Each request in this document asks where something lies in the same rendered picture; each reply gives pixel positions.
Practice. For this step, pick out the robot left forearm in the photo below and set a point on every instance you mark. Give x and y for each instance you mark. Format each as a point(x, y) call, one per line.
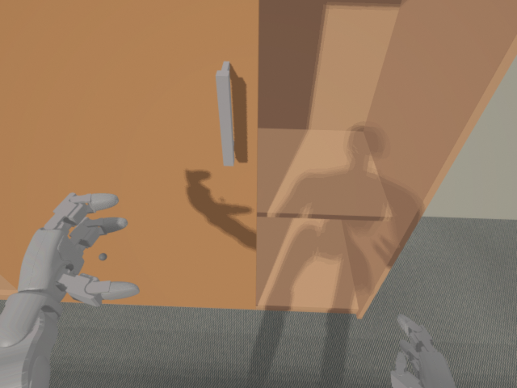
point(28, 332)

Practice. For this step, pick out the robot right hand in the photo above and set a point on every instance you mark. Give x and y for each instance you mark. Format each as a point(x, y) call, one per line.
point(430, 367)

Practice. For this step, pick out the handle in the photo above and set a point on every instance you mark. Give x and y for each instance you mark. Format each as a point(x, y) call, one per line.
point(225, 113)

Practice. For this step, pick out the robot left hand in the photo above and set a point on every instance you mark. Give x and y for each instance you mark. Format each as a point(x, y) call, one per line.
point(50, 250)

